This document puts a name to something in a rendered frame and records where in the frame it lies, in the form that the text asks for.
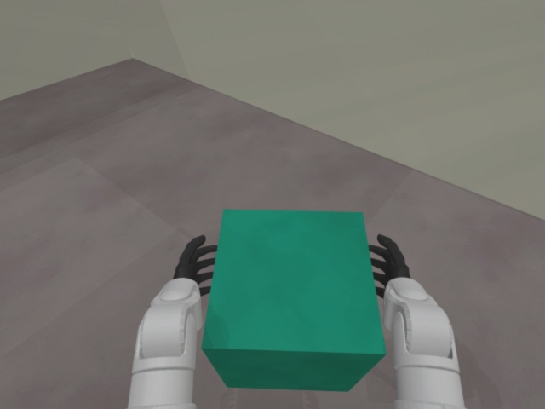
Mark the robot left hand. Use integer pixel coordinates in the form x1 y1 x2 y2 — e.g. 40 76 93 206
173 235 218 296

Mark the left robot forearm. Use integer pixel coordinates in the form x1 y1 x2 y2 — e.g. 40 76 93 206
126 278 203 409

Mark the robot right hand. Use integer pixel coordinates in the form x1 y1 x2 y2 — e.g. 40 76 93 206
368 234 410 298

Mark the carton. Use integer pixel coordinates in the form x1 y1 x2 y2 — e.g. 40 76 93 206
201 209 387 392

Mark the right robot forearm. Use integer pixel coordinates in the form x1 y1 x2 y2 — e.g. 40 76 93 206
382 277 467 409

